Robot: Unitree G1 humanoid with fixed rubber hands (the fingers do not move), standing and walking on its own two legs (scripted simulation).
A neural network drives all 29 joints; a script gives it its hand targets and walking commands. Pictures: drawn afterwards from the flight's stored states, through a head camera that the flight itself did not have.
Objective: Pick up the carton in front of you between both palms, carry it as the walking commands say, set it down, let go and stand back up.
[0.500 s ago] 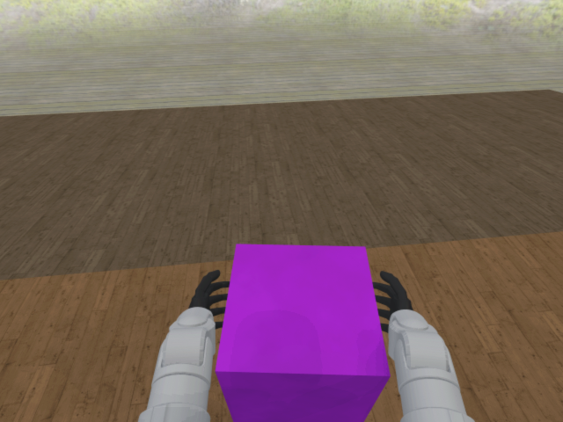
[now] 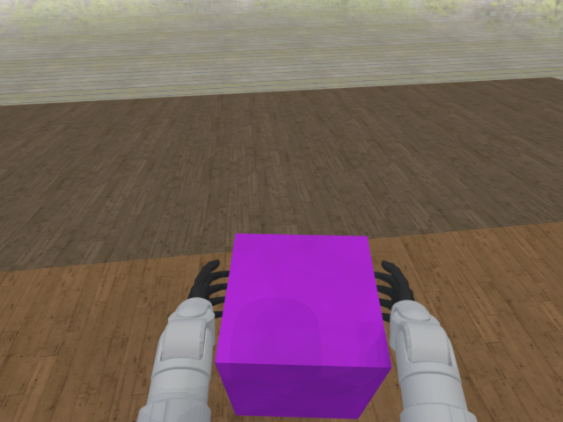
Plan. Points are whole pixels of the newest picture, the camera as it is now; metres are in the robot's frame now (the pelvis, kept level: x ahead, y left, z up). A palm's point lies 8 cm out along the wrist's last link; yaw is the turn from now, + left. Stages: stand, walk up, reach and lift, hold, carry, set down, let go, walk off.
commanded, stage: reach and lift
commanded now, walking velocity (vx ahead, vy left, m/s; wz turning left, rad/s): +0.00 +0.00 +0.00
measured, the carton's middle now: (298, 329) +0.30 +0.00 -0.05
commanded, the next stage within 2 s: hold in 0.40 s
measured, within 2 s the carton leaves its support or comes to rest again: neither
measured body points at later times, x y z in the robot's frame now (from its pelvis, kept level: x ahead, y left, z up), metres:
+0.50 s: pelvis +0.01 +0.00 +0.00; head -0.04 +0.00 +0.45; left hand +0.30 +0.15 +0.04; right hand +0.30 -0.15 +0.04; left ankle +0.01 +0.13 -0.74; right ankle +0.02 -0.13 -0.74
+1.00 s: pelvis +0.00 +0.00 +0.00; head -0.05 +0.00 +0.45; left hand +0.30 +0.15 +0.05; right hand +0.30 -0.15 +0.05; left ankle +0.01 +0.13 -0.74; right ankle +0.02 -0.13 -0.74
